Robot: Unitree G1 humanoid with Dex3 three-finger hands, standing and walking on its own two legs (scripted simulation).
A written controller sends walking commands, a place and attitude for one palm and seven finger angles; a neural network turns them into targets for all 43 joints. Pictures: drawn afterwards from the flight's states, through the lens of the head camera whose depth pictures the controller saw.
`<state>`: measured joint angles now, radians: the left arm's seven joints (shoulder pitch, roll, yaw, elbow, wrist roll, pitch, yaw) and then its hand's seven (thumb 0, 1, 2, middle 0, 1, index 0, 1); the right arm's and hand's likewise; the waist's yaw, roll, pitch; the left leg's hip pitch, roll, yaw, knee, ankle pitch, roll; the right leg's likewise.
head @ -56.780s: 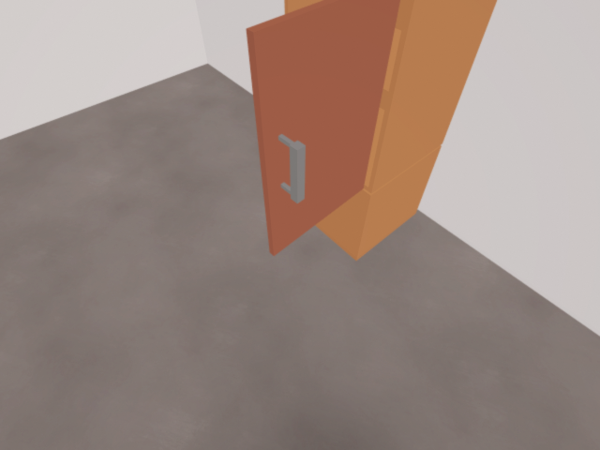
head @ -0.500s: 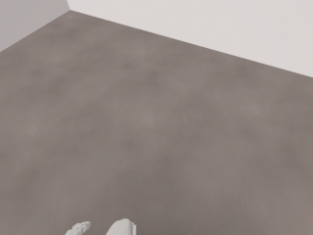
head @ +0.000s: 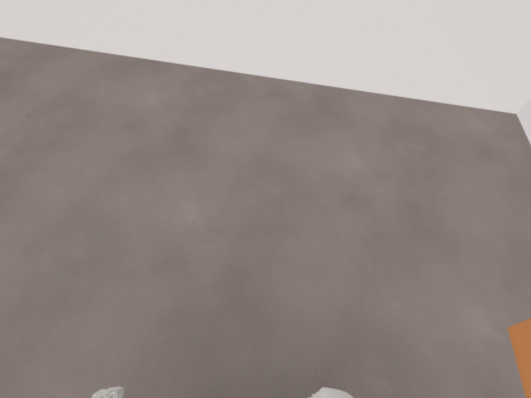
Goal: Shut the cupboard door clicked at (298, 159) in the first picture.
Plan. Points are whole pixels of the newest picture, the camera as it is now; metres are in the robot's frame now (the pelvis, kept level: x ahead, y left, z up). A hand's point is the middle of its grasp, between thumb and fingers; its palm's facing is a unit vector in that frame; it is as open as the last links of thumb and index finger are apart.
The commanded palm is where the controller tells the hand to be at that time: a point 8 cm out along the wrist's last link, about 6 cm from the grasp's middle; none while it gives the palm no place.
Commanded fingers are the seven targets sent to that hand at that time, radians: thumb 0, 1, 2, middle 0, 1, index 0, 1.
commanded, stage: turn to face it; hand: left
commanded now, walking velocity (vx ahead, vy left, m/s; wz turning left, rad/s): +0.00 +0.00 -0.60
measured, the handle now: out of the picture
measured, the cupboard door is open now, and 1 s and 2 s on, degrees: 31 31 31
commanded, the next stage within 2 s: take the last steps up to it in 1.80 s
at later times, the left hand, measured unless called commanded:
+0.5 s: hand (177, 396) +0.14 +0.16 -0.18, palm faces -0.22 -0.96 -0.19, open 7.4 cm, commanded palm none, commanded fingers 0.00 0.90 0.90 -0.20 -0.30 -0.20 -0.30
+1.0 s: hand (224, 334) +0.24 +0.09 -0.16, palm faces -0.55 -0.79 -0.27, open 7.4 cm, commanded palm none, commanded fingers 0.00 0.90 0.90 -0.20 -0.30 -0.20 -0.30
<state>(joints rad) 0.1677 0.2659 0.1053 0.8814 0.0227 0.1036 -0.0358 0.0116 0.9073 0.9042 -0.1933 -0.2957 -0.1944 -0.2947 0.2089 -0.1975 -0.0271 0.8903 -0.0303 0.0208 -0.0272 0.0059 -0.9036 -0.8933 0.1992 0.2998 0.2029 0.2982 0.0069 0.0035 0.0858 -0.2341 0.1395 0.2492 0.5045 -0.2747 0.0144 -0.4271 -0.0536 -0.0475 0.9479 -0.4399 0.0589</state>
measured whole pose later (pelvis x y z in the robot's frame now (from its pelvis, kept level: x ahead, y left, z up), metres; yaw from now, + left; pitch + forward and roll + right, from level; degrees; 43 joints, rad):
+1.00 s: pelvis +0.02 -0.02 -0.02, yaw -35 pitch +1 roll +0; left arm 0.13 0.24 0.08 0.86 0.02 0.06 -0.03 0.01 0.91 0.90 -0.19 -0.30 -0.20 -0.29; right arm 0.25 -0.25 -0.05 0.92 -0.02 0.04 -0.01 0.01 -0.90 -0.89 0.20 0.30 0.20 0.30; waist -0.01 0.04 0.07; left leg -0.30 0.19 0.29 0.70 -0.42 -0.04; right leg -0.28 -0.03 -0.07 0.60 -0.34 0.00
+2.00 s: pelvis +0.05 -0.03 -0.01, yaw -63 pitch +1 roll +0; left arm 0.15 0.16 0.03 0.92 0.02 0.03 0.00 0.01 0.90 0.90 -0.20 -0.30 -0.20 -0.30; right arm 0.29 -0.26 -0.06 1.00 -0.02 0.08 -0.02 0.01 -0.91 -0.89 0.19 0.30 0.20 0.30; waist -0.04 0.08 0.04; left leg -0.41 0.09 0.10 0.99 -0.50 -0.04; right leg -0.23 0.00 -0.05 0.53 -0.32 -0.02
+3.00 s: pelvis +0.05 -0.32 +0.00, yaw -71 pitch +1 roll -1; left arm 0.19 0.16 0.03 1.05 0.02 -0.03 0.03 0.00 0.93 0.90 -0.20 -0.30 -0.20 -0.30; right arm 0.19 -0.18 -0.03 1.01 -0.02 0.01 -0.03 0.01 -0.91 -0.89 0.19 0.30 0.19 0.30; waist 0.00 0.03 0.05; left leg -0.41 0.07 0.08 0.77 -0.36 -0.04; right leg -0.23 0.03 -0.15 0.44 -0.24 -0.07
